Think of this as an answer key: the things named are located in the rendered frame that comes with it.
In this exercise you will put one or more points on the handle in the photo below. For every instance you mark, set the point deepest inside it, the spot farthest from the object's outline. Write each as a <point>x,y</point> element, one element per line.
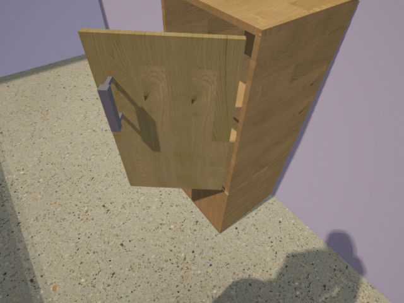
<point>107,99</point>

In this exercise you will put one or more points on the cupboard door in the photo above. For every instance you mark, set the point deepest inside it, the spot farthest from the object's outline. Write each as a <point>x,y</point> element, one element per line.
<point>177,93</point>

